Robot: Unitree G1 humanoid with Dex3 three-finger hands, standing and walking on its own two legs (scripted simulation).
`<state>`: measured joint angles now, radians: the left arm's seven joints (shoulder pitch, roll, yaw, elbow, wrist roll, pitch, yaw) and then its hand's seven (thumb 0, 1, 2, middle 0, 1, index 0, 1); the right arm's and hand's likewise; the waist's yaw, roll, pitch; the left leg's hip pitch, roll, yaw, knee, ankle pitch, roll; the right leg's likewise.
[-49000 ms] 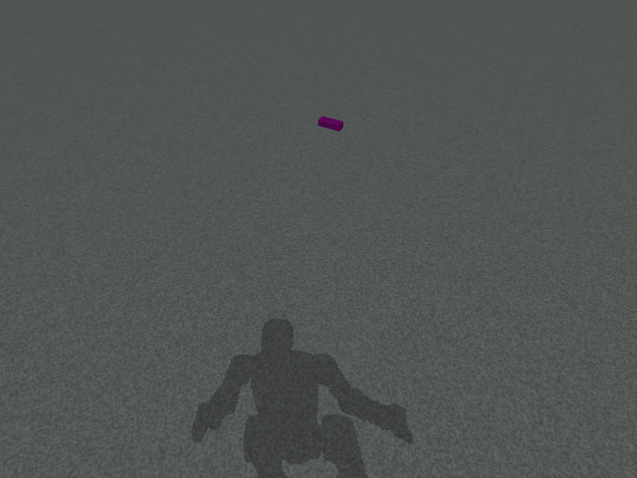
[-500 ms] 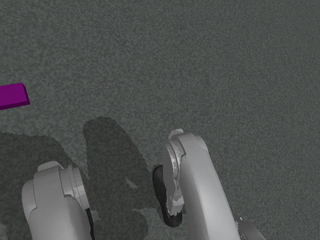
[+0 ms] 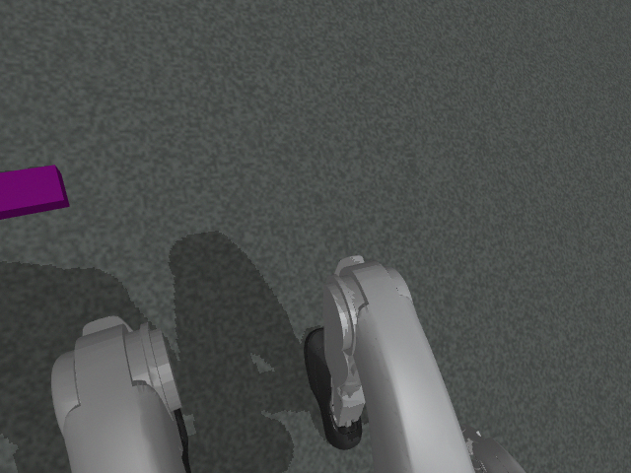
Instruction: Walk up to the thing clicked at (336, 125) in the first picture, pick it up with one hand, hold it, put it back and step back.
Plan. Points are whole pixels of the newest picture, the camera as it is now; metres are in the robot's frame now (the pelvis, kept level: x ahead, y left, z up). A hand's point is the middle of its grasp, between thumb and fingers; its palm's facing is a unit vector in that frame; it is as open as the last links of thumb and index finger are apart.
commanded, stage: rise first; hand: left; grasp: from above
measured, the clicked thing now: (5, 195) +0.51 +0.33 -0.30
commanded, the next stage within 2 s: none
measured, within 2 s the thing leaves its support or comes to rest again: neither
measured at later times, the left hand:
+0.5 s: hand out of the picture +0.46 +0.36 -0.17, palm faces -0.43 -0.10 -0.90, open 14.0 cm
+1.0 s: hand out of the picture +0.46 +0.36 -0.18, palm faces -0.43 -0.10 -0.90, open 13.9 cm
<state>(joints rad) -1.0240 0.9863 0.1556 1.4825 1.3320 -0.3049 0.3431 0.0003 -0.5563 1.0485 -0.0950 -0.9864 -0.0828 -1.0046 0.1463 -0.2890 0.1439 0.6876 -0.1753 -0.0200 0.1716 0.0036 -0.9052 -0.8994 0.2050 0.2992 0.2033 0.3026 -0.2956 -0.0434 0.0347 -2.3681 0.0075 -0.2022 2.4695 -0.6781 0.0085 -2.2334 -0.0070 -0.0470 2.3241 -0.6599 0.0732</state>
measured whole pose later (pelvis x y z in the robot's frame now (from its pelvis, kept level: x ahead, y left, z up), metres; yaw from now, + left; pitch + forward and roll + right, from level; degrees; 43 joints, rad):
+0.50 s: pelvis +0.00 +0.00 +0.00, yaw +0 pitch +31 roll -12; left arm -1.03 0.99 0.16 1.51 1.34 -0.31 0.36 0.00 -0.52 1.02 -0.11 -0.97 -0.10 -0.98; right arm 0.16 -0.30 0.15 0.68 -0.18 -0.03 0.17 0.00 -0.90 -0.90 0.21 0.30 0.20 0.30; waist -0.31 -0.04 0.04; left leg -2.37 0.01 -0.21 2.48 -0.67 0.00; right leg -2.24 0.00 -0.05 2.34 -0.65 0.07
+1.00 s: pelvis +0.00 +0.00 -0.01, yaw +0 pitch +31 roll -13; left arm -1.02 0.99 0.17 1.49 1.33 -0.30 0.35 0.00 -0.50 1.00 -0.12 -0.95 -0.12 -0.96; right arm 0.16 -0.30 0.15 0.68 -0.18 -0.04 0.17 0.00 -0.90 -0.89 0.21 0.30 0.20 0.30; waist -0.31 -0.05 0.05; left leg -2.37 0.00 -0.21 2.48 -0.67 0.00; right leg -2.24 0.00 -0.05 2.34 -0.65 0.07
